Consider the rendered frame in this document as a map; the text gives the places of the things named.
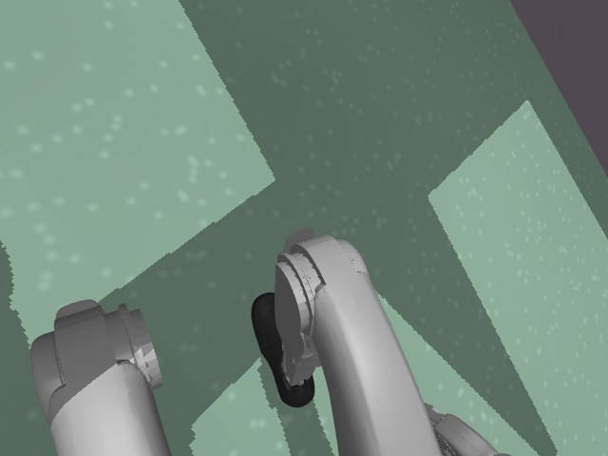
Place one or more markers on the right robot foot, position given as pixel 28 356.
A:
pixel 270 344

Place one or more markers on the right robot hand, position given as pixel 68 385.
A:
pixel 456 438

